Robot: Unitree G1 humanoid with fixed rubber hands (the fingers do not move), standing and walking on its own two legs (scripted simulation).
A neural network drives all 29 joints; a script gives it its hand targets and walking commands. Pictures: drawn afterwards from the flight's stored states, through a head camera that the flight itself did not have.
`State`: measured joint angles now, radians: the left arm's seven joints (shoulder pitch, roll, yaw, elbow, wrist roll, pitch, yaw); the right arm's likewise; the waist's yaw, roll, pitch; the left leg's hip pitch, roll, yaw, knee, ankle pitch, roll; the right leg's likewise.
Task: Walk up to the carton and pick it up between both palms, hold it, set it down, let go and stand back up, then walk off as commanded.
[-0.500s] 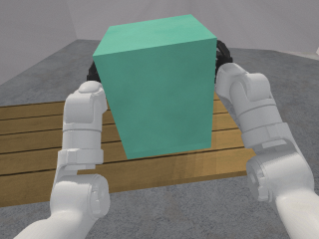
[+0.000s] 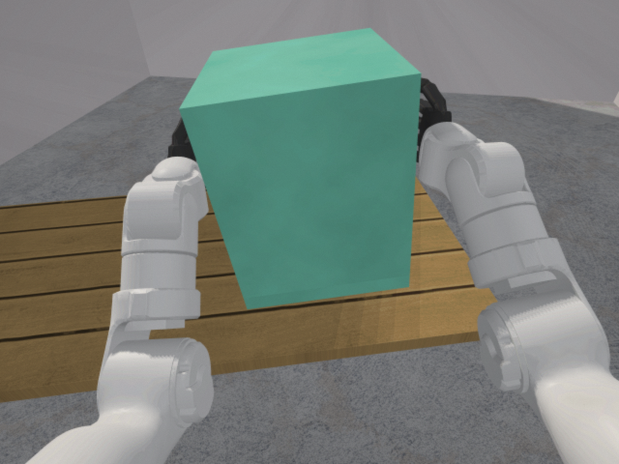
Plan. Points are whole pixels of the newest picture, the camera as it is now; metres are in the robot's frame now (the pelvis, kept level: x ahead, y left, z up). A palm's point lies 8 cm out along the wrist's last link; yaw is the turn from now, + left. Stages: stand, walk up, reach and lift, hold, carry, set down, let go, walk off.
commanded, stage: hold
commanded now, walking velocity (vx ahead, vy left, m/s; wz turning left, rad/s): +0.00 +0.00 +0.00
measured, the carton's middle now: (309, 167) +0.40 +0.00 +0.24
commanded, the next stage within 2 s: set down in 0.86 s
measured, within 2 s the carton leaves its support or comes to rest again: neither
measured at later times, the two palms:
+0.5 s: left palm (185, 172) +0.39 +0.14 +0.25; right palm (433, 140) +0.38 -0.15 +0.28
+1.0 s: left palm (185, 170) +0.39 +0.14 +0.25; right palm (432, 134) +0.39 -0.14 +0.28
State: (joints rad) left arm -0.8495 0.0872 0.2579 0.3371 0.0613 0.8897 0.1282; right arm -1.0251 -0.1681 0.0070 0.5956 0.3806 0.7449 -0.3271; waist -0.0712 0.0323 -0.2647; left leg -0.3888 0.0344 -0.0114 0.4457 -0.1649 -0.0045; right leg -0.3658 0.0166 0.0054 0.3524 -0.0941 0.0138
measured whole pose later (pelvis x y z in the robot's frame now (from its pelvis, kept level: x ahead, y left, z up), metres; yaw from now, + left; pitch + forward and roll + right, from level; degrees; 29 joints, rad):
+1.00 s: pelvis +0.00 +0.00 +0.00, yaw +0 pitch +6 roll -1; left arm -0.85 0.09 0.26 0.36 0.06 0.84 0.13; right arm -1.05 -0.16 -0.01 0.63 0.36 0.71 -0.32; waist -0.07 0.03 -0.26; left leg -0.39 0.03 -0.01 0.44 -0.16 0.00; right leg -0.37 0.02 0.01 0.35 -0.09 0.01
